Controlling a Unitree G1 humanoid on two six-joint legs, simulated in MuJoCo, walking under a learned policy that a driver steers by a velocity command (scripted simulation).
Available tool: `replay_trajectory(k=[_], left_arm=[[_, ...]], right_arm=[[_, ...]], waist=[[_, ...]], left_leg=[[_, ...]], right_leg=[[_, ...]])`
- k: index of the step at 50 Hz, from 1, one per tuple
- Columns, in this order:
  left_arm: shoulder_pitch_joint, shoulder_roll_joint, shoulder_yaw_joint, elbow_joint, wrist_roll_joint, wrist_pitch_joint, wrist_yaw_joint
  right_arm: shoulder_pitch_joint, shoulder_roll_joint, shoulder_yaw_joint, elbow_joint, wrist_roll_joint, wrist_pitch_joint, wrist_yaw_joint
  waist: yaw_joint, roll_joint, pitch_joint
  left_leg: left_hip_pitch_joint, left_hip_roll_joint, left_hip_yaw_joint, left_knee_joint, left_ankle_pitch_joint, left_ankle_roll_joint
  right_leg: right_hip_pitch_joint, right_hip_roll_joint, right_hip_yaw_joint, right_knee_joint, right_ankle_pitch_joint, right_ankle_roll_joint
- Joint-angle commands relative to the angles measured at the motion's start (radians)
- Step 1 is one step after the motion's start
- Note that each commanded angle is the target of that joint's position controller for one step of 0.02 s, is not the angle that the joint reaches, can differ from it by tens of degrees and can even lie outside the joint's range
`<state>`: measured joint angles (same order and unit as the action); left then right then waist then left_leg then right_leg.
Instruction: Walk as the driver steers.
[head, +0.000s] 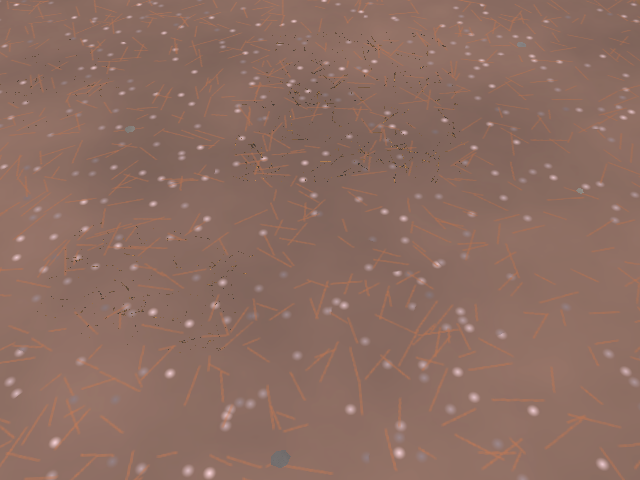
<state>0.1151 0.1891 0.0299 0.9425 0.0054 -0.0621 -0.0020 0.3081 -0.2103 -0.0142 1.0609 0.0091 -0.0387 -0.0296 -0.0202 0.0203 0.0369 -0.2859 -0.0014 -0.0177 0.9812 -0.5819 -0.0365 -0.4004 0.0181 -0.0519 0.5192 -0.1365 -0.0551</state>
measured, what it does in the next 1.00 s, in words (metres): steps on the spot: left foot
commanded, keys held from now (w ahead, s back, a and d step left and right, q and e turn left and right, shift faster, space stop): no key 0.98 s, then w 0.02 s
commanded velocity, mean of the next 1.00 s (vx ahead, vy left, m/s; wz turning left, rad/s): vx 0.01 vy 0.00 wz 0.00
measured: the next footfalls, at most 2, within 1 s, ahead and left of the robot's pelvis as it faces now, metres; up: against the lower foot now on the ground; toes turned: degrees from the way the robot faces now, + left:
left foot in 0.16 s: +0.06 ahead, +0.13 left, +0.00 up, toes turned +1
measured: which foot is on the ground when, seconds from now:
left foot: up 0.00-0.14, down 0.16-1.00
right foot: down 0.00-1.00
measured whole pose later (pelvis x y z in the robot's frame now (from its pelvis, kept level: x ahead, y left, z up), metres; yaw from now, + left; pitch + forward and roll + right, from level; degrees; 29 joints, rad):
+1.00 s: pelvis +0.06 +0.02 +0.01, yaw -1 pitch -1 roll +0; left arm 0.17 0.18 0.04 1.11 -0.01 0.00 0.04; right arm 0.31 -0.15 -0.03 1.10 0.00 -0.02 -0.04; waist 0.00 0.00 0.04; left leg -0.13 0.00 0.04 0.49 -0.34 0.01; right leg -0.26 0.00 -0.02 0.51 -0.23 -0.01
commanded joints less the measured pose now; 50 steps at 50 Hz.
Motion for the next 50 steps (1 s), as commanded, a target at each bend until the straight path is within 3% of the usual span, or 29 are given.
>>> replay_trajectory(k=[1, 3, 5, 7, 8, 9, 10, 12, 16, 22, 28, 49, 50], left_arm=[[-0.040, 0.130, 0.021, -0.037, 0.010, -0.001, 0.005], [-0.013, 0.128, 0.022, -0.027, 0.020, 0.008, 0.015], [-0.015, 0.128, 0.022, -0.024, 0.005, 0.016, 0.023], [-0.001, 0.116, 0.019, -0.009, -0.016, 0.024, 0.027], [0.026, 0.106, 0.016, 0.008, -0.015, 0.026, 0.026], [0.045, 0.111, 0.020, 0.014, -0.011, 0.029, 0.026], [0.055, 0.105, 0.022, 0.013, -0.011, 0.033, 0.032], [0.070, 0.097, 0.021, 0.024, -0.007, 0.032, 0.039], [0.094, 0.090, 0.020, 0.051, -0.004, 0.030, 0.036], [0.097, 0.087, 0.020, 0.074, -0.011, 0.034, 0.030], [0.103, 0.090, 0.021, 0.095, -0.013, 0.045, 0.034], [0.072, 0.084, 0.027, 0.141, -0.013, 0.060, 0.043], [0.089, 0.075, 0.025, 0.153, -0.013, 0.061, 0.043]], right_arm=[[0.101, -0.040, -0.017, -0.008, -0.003, 0.033, -0.022], [0.105, -0.026, -0.016, 0.002, -0.006, 0.040, -0.033], [0.111, -0.024, -0.017, 0.015, -0.006, 0.048, -0.032], [0.104, -0.032, -0.021, 0.022, -0.022, 0.055, -0.023], [0.094, -0.047, -0.021, 0.013, -0.036, 0.058, -0.020], [0.078, -0.083, -0.026, 0.002, -0.033, 0.057, -0.022], [0.058, -0.110, -0.035, 0.012, -0.019, 0.048, -0.021], [0.013, -0.071, -0.029, 0.011, -0.018, 0.021, -0.019], [0.024, -0.055, -0.030, 0.015, -0.010, -0.009, -0.013], [0.066, -0.051, -0.028, 0.024, -0.009, -0.004, -0.010], [0.077, -0.043, -0.025, 0.026, -0.008, 0.004, -0.010], [0.086, -0.022, -0.025, 0.033, -0.011, 0.011, -0.015], [0.110, -0.018, -0.025, 0.045, -0.010, 0.012, -0.016]], waist=[[-0.029, -0.113, -0.070], [-0.023, -0.130, -0.086], [-0.033, -0.122, -0.105], [-0.039, -0.113, -0.072], [-0.032, -0.094, -0.034], [-0.006, -0.056, 0.020], [0.019, 0.037, 0.058], [0.035, 0.089, 0.054], [0.033, 0.032, 0.002], [0.019, -0.009, -0.035], [0.020, -0.018, -0.029], [0.024, -0.013, 0.010], [0.022, -0.008, -0.011]], left_leg=[[-0.047, 0.063, -0.022, -0.056, 0.043, -0.018], [0.017, 0.045, 0.006, -0.182, 0.085, -0.016], [0.093, 0.037, 0.024, -0.325, 0.236, -0.002], [0.175, 0.023, 0.046, -0.450, 0.368, 0.028], [0.173, 0.049, 0.018, -0.496, 0.368, 0.050], [0.097, 0.079, -0.010, -0.545, 0.255, 0.076], [-0.050, 0.070, -0.022, -0.581, 0.103, 0.092], [-0.127, 0.074, -0.034, -0.645, 0.094, 0.074], [-0.055, 0.066, -0.022, -0.619, 0.243, 0.059], [0.009, 0.053, -0.001, -0.579, 0.394, 0.063], [0.025, 0.047, 0.009, -0.570, 0.458, 0.063], [0.026, 0.037, 0.020, -0.601, 0.393, 0.061], [0.036, 0.030, 0.027, -0.609, 0.284, 0.068]], right_leg=[[0.055, -0.230, 0.251, -0.248, 0.118, -0.146], [0.034, -0.208, 0.227, -0.259, 0.051, -0.153], [0.015, -0.197, 0.222, -0.266, -0.126, -0.146], [-0.055, -0.166, 0.201, -0.278, -0.357, -0.091], [-0.084, -0.145, 0.191, -0.277, -0.439, -0.047], [-0.075, -0.108, 0.160, -0.264, -0.445, -0.012], [0.025, -0.057, 0.096, -0.222, -0.353, 0.009], [0.155, -0.047, 0.079, -0.138, -0.196, 0.006], [0.194, -0.049, 0.073, -0.096, -0.043, -0.015], [0.221, -0.054, 0.071, -0.062, 0.112, -0.014], [0.238, -0.056, 0.073, -0.046, 0.165, -0.010], [0.239, -0.055, 0.078, -0.067, 0.098, 0.004], [0.244, -0.039, 0.061, -0.061, -0.014, 0.002]])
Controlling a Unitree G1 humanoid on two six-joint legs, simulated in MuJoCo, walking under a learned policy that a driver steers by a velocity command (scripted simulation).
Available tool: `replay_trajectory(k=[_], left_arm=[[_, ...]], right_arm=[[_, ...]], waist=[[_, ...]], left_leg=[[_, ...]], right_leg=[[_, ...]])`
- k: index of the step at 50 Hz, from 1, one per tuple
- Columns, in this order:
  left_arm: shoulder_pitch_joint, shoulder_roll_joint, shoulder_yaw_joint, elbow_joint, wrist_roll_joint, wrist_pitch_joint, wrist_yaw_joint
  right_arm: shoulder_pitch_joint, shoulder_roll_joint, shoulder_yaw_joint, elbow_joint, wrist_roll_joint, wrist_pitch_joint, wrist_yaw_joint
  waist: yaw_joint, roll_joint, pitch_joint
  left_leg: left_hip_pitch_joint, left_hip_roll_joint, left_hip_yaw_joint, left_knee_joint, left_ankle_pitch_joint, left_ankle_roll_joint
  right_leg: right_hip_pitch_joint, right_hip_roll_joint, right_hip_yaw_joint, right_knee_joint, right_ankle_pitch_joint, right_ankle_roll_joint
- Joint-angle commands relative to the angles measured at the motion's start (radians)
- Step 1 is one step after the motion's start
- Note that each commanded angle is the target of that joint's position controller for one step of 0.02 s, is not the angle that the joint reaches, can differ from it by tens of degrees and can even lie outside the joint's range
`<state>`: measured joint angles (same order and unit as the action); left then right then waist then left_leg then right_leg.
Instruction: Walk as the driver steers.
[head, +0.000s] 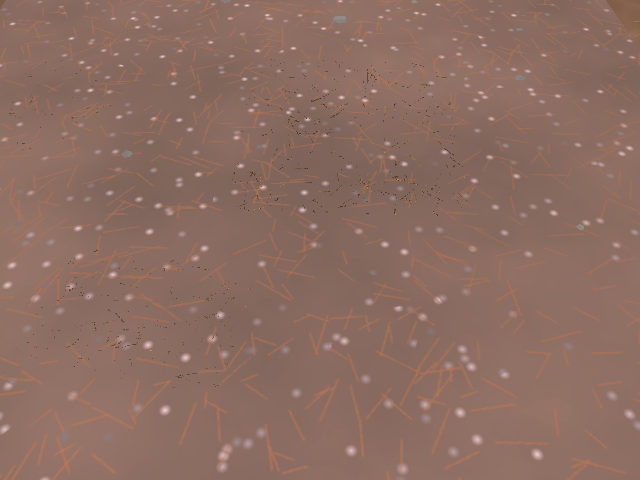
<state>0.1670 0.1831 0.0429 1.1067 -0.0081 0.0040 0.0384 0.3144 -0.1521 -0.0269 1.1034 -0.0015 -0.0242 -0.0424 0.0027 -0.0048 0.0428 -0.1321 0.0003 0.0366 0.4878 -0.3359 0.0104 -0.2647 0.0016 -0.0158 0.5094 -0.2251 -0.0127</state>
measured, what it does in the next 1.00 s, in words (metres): walks ahead: left foot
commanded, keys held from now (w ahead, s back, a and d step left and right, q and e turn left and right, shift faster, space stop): w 1.00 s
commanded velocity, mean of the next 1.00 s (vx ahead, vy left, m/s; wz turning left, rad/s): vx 0.39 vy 0.00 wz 0.00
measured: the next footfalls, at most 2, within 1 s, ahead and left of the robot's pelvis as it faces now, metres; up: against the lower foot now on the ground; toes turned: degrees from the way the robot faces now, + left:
left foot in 0.78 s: +0.50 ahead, +0.09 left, +0.00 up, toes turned +3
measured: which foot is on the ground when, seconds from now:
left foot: down 0.00-0.28, up 0.30-0.76, down 0.78-1.00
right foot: down 0.00-0.80, up 0.82-1.00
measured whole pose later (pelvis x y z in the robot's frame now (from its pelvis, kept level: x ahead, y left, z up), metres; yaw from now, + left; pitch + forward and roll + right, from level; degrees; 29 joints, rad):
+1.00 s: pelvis +0.43 +0.01 +0.01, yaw +0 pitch +0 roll +1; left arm 0.20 0.25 0.06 0.96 -0.02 -0.09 0.02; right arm 0.26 -0.23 -0.06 1.00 -0.01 -0.11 0.04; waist -0.03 -0.04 0.02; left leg -0.21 -0.07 0.09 0.34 -0.13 0.08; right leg -0.60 -0.13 0.04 1.15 -0.26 -0.05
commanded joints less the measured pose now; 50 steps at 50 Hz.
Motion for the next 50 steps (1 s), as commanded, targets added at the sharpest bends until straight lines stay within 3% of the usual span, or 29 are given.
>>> replay_trajectory(k=[1, 3, 4, 5, 7, 10, 11, 13, 14, 15, 16, 17, 19, 20, 22, 25, 28, 34, 37, 38, 39, 40, 41, 42, 43, 44, 46, 48, 50], left_arm=[[0.045, 0.088, 0.016, -0.006, -0.006, -0.004, 0.003], [0.015, 0.095, 0.021, -0.023, -0.012, -0.015, 0.002], [-0.027, 0.077, 0.017, -0.046, -0.016, -0.033, -0.003], [-0.056, 0.054, 0.011, -0.064, -0.022, -0.052, -0.012], [-0.093, 0.068, 0.014, -0.090, -0.027, -0.081, -0.029], [-0.073, 0.080, 0.018, -0.096, -0.038, -0.105, -0.045], [-0.016, 0.069, 0.021, -0.070, -0.035, -0.107, -0.048], [0.200, 0.093, 0.048, 0.016, -0.028, -0.096, -0.048], [0.349, 0.156, 0.071, 0.043, -0.024, -0.096, -0.043], [0.474, 0.277, 0.090, 0.048, -0.019, -0.103, -0.046], [0.408, 0.200, 0.057, 0.042, 0.000, -0.120, -0.050], [0.303, 0.153, 0.039, 0.009, -0.002, -0.132, -0.052], [0.175, 0.117, 0.015, -0.036, 0.001, -0.134, -0.064], [0.168, 0.099, 0.006, -0.040, 0.005, -0.129, -0.065], [0.220, 0.099, 0.000, -0.028, 0.007, -0.121, -0.055], [0.269, 0.138, 0.002, -0.026, 0.011, -0.114, -0.035], [0.283, 0.153, 0.004, -0.042, 0.012, -0.107, -0.024], [0.353, 0.161, 0.017, -0.027, -0.007, -0.097, -0.020], [0.318, 0.200, 0.032, -0.041, -0.001, -0.086, -0.020], [0.297, 0.204, 0.034, -0.046, 0.003, -0.078, -0.021], [0.273, 0.192, 0.026, -0.063, 0.008, -0.075, -0.023], [0.370, 0.081, -0.004, -0.085, 0.014, -0.088, -0.035], [0.395, 0.035, -0.021, -0.068, -0.010, -0.119, -0.046], [0.286, 0.130, 0.006, -0.102, -0.038, -0.142, -0.049], [0.190, 0.162, 0.012, -0.136, -0.050, -0.150, -0.044], [0.151, 0.160, 0.017, -0.143, -0.039, -0.146, -0.034], [0.196, 0.125, 0.028, -0.135, -0.017, -0.112, -0.022], [0.206, 0.094, 0.027, -0.138, -0.017, -0.090, -0.018], [0.126, 0.115, 0.033, -0.172, -0.007, -0.083, -0.015]], right_arm=[[0.112, -0.095, -0.020, 0.005, 0.008, 0.001, -0.006], [0.124, -0.137, -0.034, -0.013, 0.021, -0.004, -0.011], [0.163, -0.164, -0.043, -0.012, 0.029, -0.015, -0.011], [0.165, -0.204, -0.057, -0.015, 0.034, -0.027, -0.009], [0.153, -0.192, -0.058, -0.027, 0.020, -0.052, -0.003], [0.104, -0.182, -0.057, -0.052, 0.033, -0.061, 0.013], [0.075, -0.190, -0.057, -0.059, 0.037, -0.055, 0.018], [0.061, -0.198, -0.056, -0.071, 0.031, -0.050, 0.023], [0.009, -0.160, -0.044, -0.094, 0.028, -0.056, 0.025], [0.015, -0.067, -0.021, -0.138, 0.028, -0.075, 0.022], [-0.021, -0.094, -0.028, -0.155, 0.048, -0.093, 0.025], [-0.052, -0.117, -0.032, -0.171, 0.063, -0.102, 0.032], [-0.054, -0.141, -0.045, -0.162, 0.041, -0.106, 0.031], [-0.044, -0.155, -0.056, -0.158, 0.032, -0.099, 0.031], [-0.051, -0.136, -0.058, -0.157, 0.032, -0.082, 0.038], [-0.176, -0.113, -0.052, -0.206, 0.023, -0.069, 0.040], [-0.317, -0.097, -0.037, -0.256, 0.025, -0.072, 0.051], [-0.472, -0.117, -0.025, -0.319, 0.035, -0.085, 0.087], [-0.377, -0.179, -0.050, -0.312, 0.033, -0.092, 0.093], [-0.230, -0.219, -0.072, -0.273, 0.034, -0.091, 0.088], [-0.038, -0.269, -0.095, -0.219, 0.033, -0.086, 0.078], [0.129, -0.373, -0.118, -0.186, -0.001, -0.081, 0.069], [0.142, -0.326, -0.098, -0.171, -0.001, -0.078, 0.073], [0.051, -0.260, -0.077, -0.178, 0.012, -0.082, 0.077], [-0.051, -0.211, -0.062, -0.201, 0.015, -0.084, 0.076], [-0.128, -0.179, -0.050, -0.209, 0.007, -0.092, 0.083], [-0.171, -0.141, -0.038, -0.198, -0.007, -0.101, 0.091], [-0.138, -0.158, -0.040, -0.176, -0.004, -0.102, 0.085], [-0.100, -0.196, -0.046, -0.162, -0.006, -0.103, 0.068]], waist=[[-0.002, 0.034, 0.000], [-0.022, 0.078, 0.083], [-0.045, 0.122, 0.116], [-0.049, 0.184, 0.151], [-0.050, 0.162, 0.186], [-0.017, 0.120, 0.140], [0.018, 0.115, 0.115], [0.101, 0.095, 0.029], [0.170, -0.056, -0.012], [0.180, -0.345, -0.099], [0.133, -0.227, -0.073], [0.090, -0.143, 0.008], [0.033, -0.042, 0.044], [0.014, -0.043, 0.041], [0.010, -0.060, 0.045], [0.025, -0.043, 0.067], [0.053, -0.053, 0.084], [0.070, -0.062, 0.120], [-0.012, -0.114, 0.013], [-0.092, -0.130, -0.077], [-0.179, -0.124, -0.188], [-0.152, 0.096, -0.383], [-0.128, 0.234, -0.514], [-0.124, 0.184, -0.355], [-0.096, 0.117, -0.221], [-0.052, 0.024, -0.137], [0.018, 0.055, -0.090], [0.036, 0.068, -0.052], [0.031, 0.058, -0.013]], left_leg=[[-0.133, 0.028, -0.039, -0.122, -0.127, 0.044], [-0.158, 0.100, -0.151, -0.182, -0.428, 0.112], [-0.126, 0.183, -0.269, -0.249, -0.509, 0.159], [-0.098, 0.290, -0.409, -0.319, -0.526, 0.213], [-0.039, 0.372, -0.496, -0.333, -0.379, 0.252], [-0.003, 0.291, -0.329, -0.278, -0.172, 0.183], [-0.090, 0.239, -0.244, -0.240, -0.133, 0.158], [-0.258, 0.155, -0.141, -0.087, 0.044, 0.121], [-0.370, 0.073, -0.030, 0.225, 0.168, 0.062], [-0.593, -0.055, 0.027, 0.603, -0.116, 0.007], [-0.687, -0.015, -0.122, 0.805, -0.193, 0.033], [-0.759, 0.044, -0.140, 0.862, -0.105, 0.070], [-0.705, 0.120, -0.114, 0.771, 0.081, 0.091], [-0.646, 0.139, -0.103, 0.715, 0.125, 0.088], [-0.607, 0.142, -0.069, 0.637, 0.164, 0.063], [-0.666, 0.136, -0.043, 0.483, 0.250, 0.027], [-0.611, 0.106, -0.014, 0.261, 0.371, 0.016], [-0.579, 0.069, 0.000, 0.066, 0.384, 0.056], [-0.380, -0.001, 0.042, 0.049, 0.286, 0.104], [-0.192, -0.039, 0.065, 0.048, 0.273, 0.131], [0.101, 0.007, 0.008, 0.068, 0.288, 0.170], [0.526, 0.292, -0.419, 0.054, 0.161, 0.311], [0.619, 0.425, -0.827, -0.170, 0.022, 0.384], [0.491, 0.374, -0.718, -0.204, -0.013, 0.315], [0.311, 0.340, -0.542, -0.221, 0.058, 0.273], [0.129, 0.302, -0.417, -0.255, 0.165, 0.249], [-0.057, 0.235, -0.281, -0.312, 0.214, 0.221], [-0.130, 0.217, -0.221, -0.359, 0.233, 0.237], [-0.133, 0.217, -0.192, -0.390, 0.257, 0.248]], right_leg=[[0.079, 0.006, -0.002, -0.021, -0.118, -0.045], [-0.077, 0.028, -0.023, 0.053, -0.369, -0.055], [-0.167, 0.029, -0.040, 0.135, -0.332, -0.053], [-0.241, 0.018, -0.056, 0.246, -0.225, -0.056], [-0.378, -0.054, 0.009, 0.377, -0.253, -0.078], [-0.284, -0.065, -0.019, 0.191, -0.242, -0.090], [-0.114, -0.023, -0.078, 0.093, -0.147, -0.081], [0.234, 0.055, -0.122, 0.047, -0.018, -0.060], [0.367, -0.086, 0.103, -0.070, -0.102, -0.112], [0.511, -0.356, 0.627, -0.296, -0.205, -0.274], [0.453, -0.415, 0.779, -0.347, -0.307, -0.309], [0.389, -0.399, 0.668, -0.334, -0.317, -0.274], [0.273, -0.308, 0.417, -0.350, -0.131, -0.205], [0.233, -0.262, 0.319, -0.363, -0.042, -0.177], [0.209, -0.224, 0.217, -0.378, 0.116, -0.169], [0.219, -0.220, 0.154, -0.394, 0.261, -0.179], [0.186, -0.197, 0.096, -0.421, 0.259, -0.168], [0.328, -0.249, 0.055, -0.385, 0.319, -0.159], [0.404, -0.264, 0.031, -0.213, 0.752, -0.131], [0.380, -0.237, 0.005, -0.042, 0.907, -0.112], [0.217, -0.194, -0.015, 0.201, 0.837, -0.079], [-0.169, -0.053, -0.034, 0.626, 0.367, -0.024], [-0.349, 0.068, 0.112, 0.869, -0.306, -0.015], [-0.453, -0.002, 0.163, 0.944, -0.280, -0.043], [-0.467, -0.058, 0.120, 0.921, -0.196, -0.057], [-0.417, -0.107, 0.099, 0.850, -0.114, -0.057], [-0.292, -0.159, 0.104, 0.746, -0.049, -0.060], [-0.284, -0.171, 0.087, 0.681, -0.036, -0.049], [-0.363, -0.183, 0.081, 0.588, 0.047, -0.025]])
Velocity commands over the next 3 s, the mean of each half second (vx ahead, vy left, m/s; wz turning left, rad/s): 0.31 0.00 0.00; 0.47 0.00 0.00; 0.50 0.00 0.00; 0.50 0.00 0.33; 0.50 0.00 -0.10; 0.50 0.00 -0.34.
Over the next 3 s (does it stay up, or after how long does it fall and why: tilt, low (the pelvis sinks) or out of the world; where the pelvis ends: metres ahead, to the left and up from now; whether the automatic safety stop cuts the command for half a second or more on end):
stays up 1.60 0.09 -0.01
